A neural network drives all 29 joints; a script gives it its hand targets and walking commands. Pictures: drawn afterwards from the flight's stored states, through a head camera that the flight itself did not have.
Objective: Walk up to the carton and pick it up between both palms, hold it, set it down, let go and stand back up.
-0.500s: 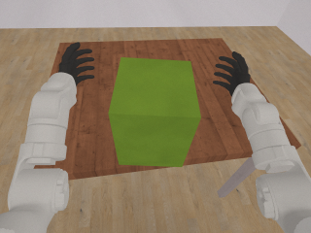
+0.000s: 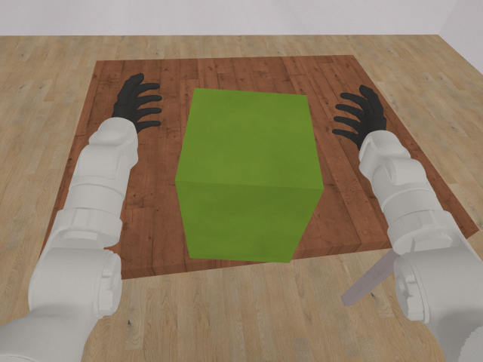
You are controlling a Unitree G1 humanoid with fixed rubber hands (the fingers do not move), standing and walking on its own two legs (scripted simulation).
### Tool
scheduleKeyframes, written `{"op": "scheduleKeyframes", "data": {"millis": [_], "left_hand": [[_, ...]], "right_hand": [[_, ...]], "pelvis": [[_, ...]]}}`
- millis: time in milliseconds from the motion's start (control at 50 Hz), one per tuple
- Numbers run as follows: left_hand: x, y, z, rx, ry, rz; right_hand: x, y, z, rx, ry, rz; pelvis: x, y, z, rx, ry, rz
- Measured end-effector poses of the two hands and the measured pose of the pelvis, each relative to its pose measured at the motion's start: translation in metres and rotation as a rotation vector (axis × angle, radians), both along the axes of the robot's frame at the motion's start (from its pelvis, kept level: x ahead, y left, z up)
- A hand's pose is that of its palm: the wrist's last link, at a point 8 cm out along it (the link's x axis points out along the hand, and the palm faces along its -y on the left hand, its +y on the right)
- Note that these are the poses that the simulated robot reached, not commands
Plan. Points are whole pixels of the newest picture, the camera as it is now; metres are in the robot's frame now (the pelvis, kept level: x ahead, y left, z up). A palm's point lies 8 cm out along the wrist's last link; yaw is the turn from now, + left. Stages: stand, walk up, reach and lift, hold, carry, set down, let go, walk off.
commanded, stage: reach and lift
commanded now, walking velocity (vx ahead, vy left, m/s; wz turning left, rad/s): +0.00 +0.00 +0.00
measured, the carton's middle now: (245, 180) +0.42 +0.01 +0.04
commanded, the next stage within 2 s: none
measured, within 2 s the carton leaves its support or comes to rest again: neither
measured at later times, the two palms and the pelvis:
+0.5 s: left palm (145, 164) +0.41 +0.19 +0.08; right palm (337, 171) +0.42 -0.15 +0.07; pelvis -0.01 +0.00 -0.01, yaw +0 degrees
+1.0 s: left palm (163, 166) +0.41 +0.16 +0.07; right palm (328, 175) +0.41 -0.13 +0.07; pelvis -0.03 +0.00 -0.02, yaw +0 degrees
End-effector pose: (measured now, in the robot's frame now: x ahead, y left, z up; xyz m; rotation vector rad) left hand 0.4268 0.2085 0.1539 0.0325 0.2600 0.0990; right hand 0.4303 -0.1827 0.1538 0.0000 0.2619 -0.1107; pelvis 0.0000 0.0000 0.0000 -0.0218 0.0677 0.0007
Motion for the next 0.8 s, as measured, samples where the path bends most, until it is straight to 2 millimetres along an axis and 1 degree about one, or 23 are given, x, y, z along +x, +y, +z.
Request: {"op": "scheduleKeyframes", "data": {"millis": [60, 120, 180, 260, 440, 540, 680, 800], "left_hand": [[-0.007, -0.001, -0.022, -0.003, 0.006, 0.006], [-0.013, -0.002, -0.039, -0.007, 0.006, 0.014], [-0.016, -0.004, -0.050, -0.008, 0.005, 0.021], [-0.016, -0.008, -0.060, -0.004, 0.001, 0.022], [-0.015, -0.017, -0.075, -0.002, -0.021, 0.019], [-0.018, -0.019, -0.080, -0.008, -0.040, 0.026], [-0.018, -0.023, -0.082, -0.020, -0.046, 0.024], [-0.017, -0.033, -0.082, -0.032, -0.056, 0.012]], "right_hand": [[-0.006, 0.005, -0.022, 0.001, 0.005, -0.001], [-0.011, 0.010, -0.040, 0.001, 0.002, -0.003], [-0.013, 0.014, -0.053, 0.000, 0.000, -0.004], [-0.012, 0.019, -0.064, -0.004, -0.001, -0.002], [-0.012, 0.028, -0.078, -0.013, -0.007, 0.011], [-0.015, 0.031, -0.082, -0.011, -0.014, 0.011], [-0.018, 0.030, -0.082, -0.011, -0.005, 0.001], [-0.019, 0.032, -0.079, -0.013, -0.004, 0.004]], "pelvis": [[0.001, 0.000, 0.000, -0.001, 0.008, 0.002], [0.000, 0.000, -0.001, -0.003, 0.023, 0.004], [-0.001, 0.000, -0.002, -0.004, 0.043, 0.005], [-0.003, 0.000, -0.004, -0.004, 0.071, 0.005], [-0.006, 0.000, -0.008, -0.005, 0.119, 0.004], [-0.009, 0.001, -0.011, -0.006, 0.139, 0.005], [-0.017, 0.002, -0.014, -0.007, 0.164, 0.003], [-0.023, 0.002, -0.017, -0.005, 0.186, -0.003]]}}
